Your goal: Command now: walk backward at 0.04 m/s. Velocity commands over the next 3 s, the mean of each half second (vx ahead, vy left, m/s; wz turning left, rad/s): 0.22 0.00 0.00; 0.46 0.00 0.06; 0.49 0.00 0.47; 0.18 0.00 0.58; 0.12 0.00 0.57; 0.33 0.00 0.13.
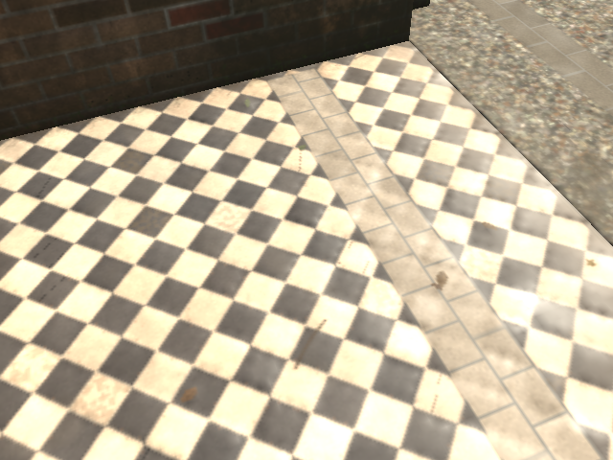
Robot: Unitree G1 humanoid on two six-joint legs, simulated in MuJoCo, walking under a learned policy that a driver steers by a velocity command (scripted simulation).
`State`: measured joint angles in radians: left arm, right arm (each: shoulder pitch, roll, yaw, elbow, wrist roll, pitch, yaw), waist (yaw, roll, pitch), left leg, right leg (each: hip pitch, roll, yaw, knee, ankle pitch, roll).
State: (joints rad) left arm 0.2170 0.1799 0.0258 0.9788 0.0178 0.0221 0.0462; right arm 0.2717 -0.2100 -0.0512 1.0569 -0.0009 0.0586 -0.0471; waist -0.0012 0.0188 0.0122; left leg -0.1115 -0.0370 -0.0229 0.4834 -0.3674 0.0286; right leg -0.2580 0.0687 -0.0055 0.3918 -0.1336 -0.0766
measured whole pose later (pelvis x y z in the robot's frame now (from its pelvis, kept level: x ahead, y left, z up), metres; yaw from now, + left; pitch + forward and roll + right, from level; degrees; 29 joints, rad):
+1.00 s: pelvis +0.36 -0.04 -0.02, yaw +2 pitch +0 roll +1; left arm 0.39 0.18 0.03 1.06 0.02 -0.09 0.00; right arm 0.15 -0.21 -0.07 0.96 -0.02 -0.06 0.02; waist 0.00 -0.01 0.08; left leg -0.37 -0.11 0.11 0.54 -0.18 0.15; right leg -0.22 0.03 -0.02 1.19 -0.35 -0.09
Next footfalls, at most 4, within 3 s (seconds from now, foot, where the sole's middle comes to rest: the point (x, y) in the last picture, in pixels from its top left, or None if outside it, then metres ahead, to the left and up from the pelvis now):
0.02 left None -0.03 0.11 -0.78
0.40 right None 0.12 -0.13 -0.78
0.90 left None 0.47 0.00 -0.78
1.44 right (378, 339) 0.81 -0.13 -0.78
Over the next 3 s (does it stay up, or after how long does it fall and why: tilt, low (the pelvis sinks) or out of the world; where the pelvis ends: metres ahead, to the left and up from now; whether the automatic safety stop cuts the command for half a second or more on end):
stays up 0.89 0.17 0.00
